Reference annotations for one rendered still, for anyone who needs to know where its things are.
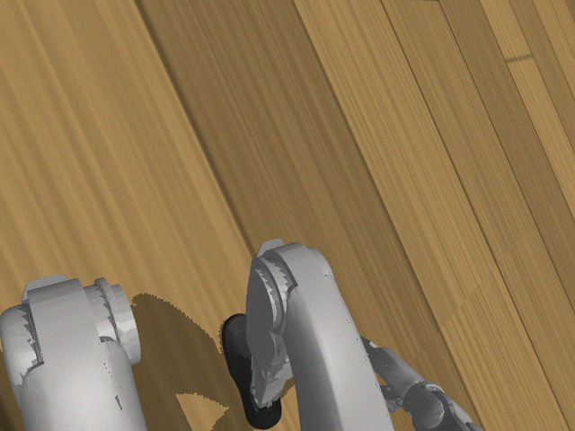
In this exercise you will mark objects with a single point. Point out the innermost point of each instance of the right robot foot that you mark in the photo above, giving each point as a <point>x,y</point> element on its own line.
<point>239,362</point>

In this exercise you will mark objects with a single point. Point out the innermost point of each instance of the right robot arm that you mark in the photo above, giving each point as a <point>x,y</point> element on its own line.
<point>432,410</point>

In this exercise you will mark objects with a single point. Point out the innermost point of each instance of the right robot hand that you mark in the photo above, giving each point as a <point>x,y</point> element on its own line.
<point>397,374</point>

